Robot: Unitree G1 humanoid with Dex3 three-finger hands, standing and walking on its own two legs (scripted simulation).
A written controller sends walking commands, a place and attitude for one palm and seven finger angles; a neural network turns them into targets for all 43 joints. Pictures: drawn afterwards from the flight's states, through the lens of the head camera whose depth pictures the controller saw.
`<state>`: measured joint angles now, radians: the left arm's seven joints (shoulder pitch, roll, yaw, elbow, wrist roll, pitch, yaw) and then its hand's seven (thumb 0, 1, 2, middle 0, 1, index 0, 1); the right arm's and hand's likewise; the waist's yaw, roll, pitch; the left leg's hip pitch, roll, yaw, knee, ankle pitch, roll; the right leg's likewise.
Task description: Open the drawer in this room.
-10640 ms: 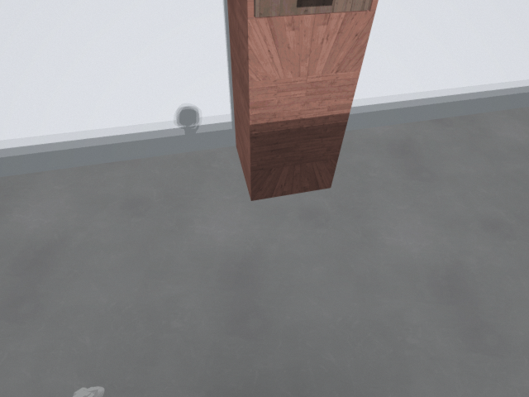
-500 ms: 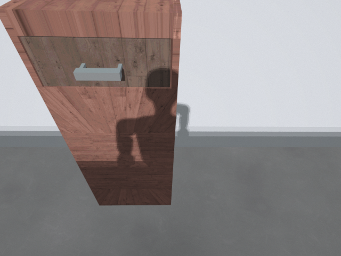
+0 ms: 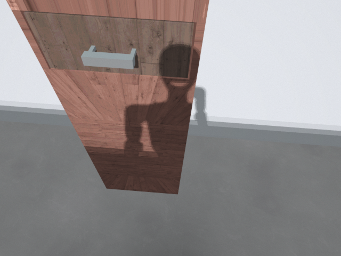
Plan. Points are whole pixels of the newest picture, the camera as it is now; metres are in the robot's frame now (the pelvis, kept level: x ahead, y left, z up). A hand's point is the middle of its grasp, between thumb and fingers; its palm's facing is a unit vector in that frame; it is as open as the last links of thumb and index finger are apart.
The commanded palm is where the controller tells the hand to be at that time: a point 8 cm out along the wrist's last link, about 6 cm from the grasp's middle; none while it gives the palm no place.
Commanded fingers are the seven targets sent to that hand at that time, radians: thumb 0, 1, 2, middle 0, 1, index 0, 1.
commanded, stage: come to a stop and stand still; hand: left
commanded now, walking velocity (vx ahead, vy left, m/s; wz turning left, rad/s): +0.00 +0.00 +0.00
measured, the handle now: (111, 55) +0.52 +0.20 +0.18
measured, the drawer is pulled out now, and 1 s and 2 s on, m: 0.00 0.00 0.00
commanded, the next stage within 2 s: look again from close up in 0.42 s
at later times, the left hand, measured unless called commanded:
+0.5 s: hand out of the picture -0.02 +0.16 -0.16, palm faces -0.02 -0.98 -0.18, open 7.3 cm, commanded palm none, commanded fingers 0.00 0.90 0.90 -0.20 -0.30 -0.20 -0.30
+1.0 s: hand out of the picture +0.00 +0.17 -0.16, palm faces +0.01 -0.98 -0.20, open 7.3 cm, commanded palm none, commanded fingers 0.00 0.90 0.90 -0.20 -0.30 -0.20 -0.30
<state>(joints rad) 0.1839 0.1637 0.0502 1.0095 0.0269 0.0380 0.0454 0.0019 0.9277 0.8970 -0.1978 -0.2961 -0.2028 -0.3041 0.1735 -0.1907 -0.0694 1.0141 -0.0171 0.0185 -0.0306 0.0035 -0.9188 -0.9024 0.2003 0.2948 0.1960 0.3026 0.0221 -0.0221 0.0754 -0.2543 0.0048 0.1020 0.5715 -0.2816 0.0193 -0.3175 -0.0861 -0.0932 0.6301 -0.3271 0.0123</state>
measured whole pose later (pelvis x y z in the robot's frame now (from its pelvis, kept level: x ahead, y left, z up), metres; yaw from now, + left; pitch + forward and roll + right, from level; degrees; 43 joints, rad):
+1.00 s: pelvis -0.03 -0.01 +0.01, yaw -1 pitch -2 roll +0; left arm 0.30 0.17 -0.01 1.02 0.02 -0.01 0.04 0.01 0.92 0.90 -0.20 -0.30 -0.20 -0.30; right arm 0.27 -0.16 0.00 1.06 -0.02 0.01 -0.02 0.00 -0.92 -0.90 0.20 0.30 0.20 0.30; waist 0.00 -0.01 0.00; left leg -0.22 0.03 0.11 0.47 -0.21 0.02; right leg -0.17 -0.01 -0.08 0.46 -0.25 -0.01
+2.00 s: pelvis +0.00 -0.01 +0.00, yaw +2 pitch +3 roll +0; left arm 0.31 0.48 -0.01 -0.25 0.91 0.02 0.15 0.00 0.05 0.53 -0.28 -0.85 -0.28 -0.85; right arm 0.12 -0.24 0.03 0.58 -0.03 0.15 0.01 0.01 -0.90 -0.90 0.21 0.30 0.20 0.30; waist 0.10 0.08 -0.04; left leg -0.31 -0.02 0.04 0.54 -0.27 0.03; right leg -0.26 0.03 0.02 0.55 -0.34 -0.03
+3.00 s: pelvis -0.04 +0.01 +0.01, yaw +4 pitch -2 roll +0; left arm -0.28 0.67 0.05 -0.14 0.74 0.00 -0.22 0.00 -0.49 0.30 -0.32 -1.20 -0.32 -1.21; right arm 0.12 -0.29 0.02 0.63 0.03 0.12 0.02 0.01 -0.90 -0.90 0.20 0.30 0.20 0.30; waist 0.10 0.09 0.03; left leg -0.24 -0.05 0.01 0.42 -0.16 0.05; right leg -0.17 0.01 -0.02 0.44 -0.24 -0.01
